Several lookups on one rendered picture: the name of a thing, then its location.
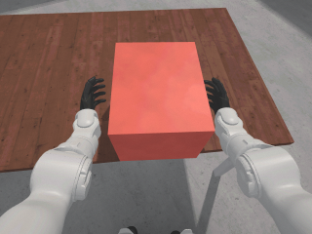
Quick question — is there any right robot hand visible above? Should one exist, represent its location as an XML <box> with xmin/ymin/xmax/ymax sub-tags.
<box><xmin>204</xmin><ymin>77</ymin><xmax>230</xmax><ymax>115</ymax></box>

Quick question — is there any robot left upper arm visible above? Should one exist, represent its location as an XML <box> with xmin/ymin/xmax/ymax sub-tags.
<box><xmin>0</xmin><ymin>149</ymin><xmax>93</xmax><ymax>234</ymax></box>

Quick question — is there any robot left forearm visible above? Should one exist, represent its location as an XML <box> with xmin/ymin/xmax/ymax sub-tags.
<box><xmin>29</xmin><ymin>108</ymin><xmax>101</xmax><ymax>192</ymax></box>

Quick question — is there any carton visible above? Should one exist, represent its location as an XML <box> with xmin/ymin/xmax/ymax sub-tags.
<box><xmin>107</xmin><ymin>42</ymin><xmax>215</xmax><ymax>161</ymax></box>

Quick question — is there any left robot hand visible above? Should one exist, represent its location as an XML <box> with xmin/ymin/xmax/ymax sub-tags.
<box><xmin>80</xmin><ymin>76</ymin><xmax>106</xmax><ymax>110</ymax></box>

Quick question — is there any robot right upper arm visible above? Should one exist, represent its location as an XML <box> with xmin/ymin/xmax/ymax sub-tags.
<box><xmin>235</xmin><ymin>146</ymin><xmax>312</xmax><ymax>234</ymax></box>

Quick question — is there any table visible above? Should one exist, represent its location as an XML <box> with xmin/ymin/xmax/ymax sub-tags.
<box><xmin>0</xmin><ymin>8</ymin><xmax>294</xmax><ymax>177</ymax></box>

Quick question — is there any robot right forearm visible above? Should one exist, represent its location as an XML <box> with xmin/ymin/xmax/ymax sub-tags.
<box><xmin>214</xmin><ymin>107</ymin><xmax>301</xmax><ymax>183</ymax></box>

